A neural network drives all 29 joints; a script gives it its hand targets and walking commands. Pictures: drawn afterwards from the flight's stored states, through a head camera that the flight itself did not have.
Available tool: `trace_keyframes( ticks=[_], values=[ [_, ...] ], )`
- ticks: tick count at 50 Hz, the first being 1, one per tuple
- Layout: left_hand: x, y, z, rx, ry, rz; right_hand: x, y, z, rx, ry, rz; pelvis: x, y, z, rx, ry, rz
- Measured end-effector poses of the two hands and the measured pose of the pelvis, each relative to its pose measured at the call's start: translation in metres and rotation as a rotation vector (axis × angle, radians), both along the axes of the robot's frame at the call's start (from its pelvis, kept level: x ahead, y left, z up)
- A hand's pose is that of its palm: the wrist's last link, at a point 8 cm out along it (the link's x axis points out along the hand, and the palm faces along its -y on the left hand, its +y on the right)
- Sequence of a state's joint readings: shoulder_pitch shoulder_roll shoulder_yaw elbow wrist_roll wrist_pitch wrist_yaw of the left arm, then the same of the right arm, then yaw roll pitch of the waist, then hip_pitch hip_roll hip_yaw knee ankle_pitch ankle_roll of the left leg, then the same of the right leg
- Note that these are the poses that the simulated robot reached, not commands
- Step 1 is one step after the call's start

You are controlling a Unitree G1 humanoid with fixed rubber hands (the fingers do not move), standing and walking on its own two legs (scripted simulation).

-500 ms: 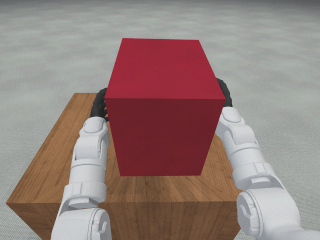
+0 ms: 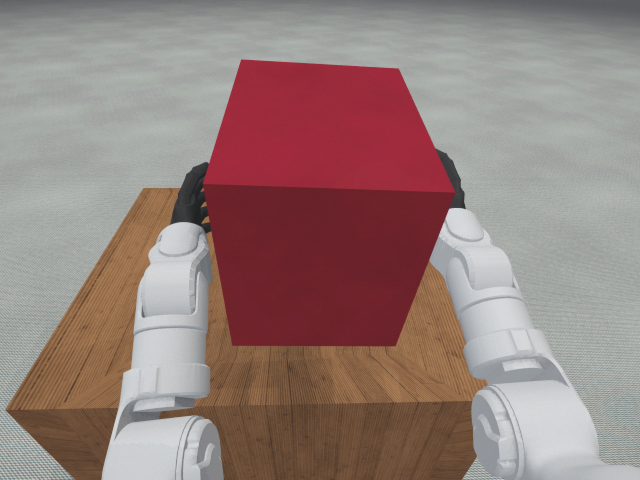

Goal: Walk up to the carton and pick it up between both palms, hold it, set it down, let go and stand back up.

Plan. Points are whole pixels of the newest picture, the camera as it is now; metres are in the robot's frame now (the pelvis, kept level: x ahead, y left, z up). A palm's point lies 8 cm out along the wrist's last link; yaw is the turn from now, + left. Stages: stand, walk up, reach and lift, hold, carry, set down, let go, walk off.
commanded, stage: hold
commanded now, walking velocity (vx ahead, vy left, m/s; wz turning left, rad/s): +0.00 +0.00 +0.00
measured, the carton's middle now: (318, 202) +0.44 -0.01 +0.18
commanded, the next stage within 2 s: none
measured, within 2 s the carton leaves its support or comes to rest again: neither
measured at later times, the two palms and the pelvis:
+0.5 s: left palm (182, 230) +0.36 +0.15 +0.20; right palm (446, 213) +0.37 -0.16 +0.21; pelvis -0.01 +0.00 +0.00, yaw +0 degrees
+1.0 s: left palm (182, 231) +0.36 +0.15 +0.20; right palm (444, 213) +0.37 -0.16 +0.21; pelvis -0.01 +0.00 +0.00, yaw +0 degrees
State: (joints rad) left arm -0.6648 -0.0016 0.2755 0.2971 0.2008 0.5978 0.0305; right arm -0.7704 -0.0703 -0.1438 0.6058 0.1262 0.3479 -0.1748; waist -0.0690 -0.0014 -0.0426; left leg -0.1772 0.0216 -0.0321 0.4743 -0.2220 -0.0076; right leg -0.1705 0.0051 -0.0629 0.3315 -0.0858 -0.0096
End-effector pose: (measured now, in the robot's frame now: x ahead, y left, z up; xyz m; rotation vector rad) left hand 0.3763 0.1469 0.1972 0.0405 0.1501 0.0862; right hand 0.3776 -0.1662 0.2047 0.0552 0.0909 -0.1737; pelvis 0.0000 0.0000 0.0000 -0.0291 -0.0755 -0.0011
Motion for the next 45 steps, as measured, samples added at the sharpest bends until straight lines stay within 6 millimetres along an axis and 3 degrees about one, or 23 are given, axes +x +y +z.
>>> trace_keyframes(
  ticks=[4, 13, 22, 45],
  values=[
    [-0.004, 0.0, 0.007, 0.007, -0.019, 0.002, -0.004, 0.0, 0.007, 0.005, -0.02, 0.001, -0.001, 0.0, 0.0, 0.0, -0.011, 0.0],
    [-0.011, 0.004, 0.0, -0.009, 0.019, 0.006, -0.009, 0.004, 0.001, 0.001, 0.013, 0.004, -0.006, 0.0, 0.0, 0.0, -0.031, 0.001],
    [-0.013, 0.005, 0.007, -0.01, -0.001, 0.009, -0.011, 0.005, 0.008, -0.002, -0.007, 0.006, -0.006, 0.0, 0.0, 0.0, -0.032, 0.001],
    [-0.011, 0.006, 0.003, -0.008, 0.013, 0.011, -0.009, 0.006, 0.004, -0.002, 0.004, 0.007, -0.005, 0.0, 0.0, 0.0, -0.032, 0.001]
  ],
)
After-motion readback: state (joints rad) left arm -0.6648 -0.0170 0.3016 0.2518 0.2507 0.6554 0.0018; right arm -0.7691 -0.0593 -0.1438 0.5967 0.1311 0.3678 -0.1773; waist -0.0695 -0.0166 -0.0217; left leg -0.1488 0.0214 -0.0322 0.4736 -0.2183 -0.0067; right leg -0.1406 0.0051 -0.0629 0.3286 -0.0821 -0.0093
